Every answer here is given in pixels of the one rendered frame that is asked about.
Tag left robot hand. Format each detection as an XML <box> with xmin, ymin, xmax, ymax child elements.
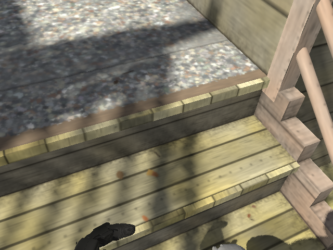
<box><xmin>74</xmin><ymin>222</ymin><xmax>135</xmax><ymax>250</ymax></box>

